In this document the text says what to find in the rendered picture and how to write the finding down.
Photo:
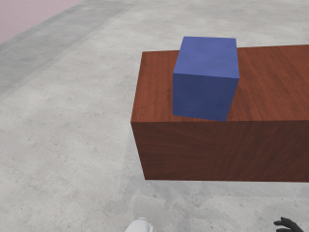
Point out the carton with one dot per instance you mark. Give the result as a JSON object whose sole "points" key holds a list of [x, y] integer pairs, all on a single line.
{"points": [[205, 78]]}

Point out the pedestal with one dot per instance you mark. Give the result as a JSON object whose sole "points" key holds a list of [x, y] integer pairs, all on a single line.
{"points": [[265, 137]]}

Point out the right robot hand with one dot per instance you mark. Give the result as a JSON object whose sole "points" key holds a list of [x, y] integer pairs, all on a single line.
{"points": [[287, 223]]}

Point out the robot left thigh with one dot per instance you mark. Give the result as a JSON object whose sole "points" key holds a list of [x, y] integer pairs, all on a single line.
{"points": [[140, 225]]}

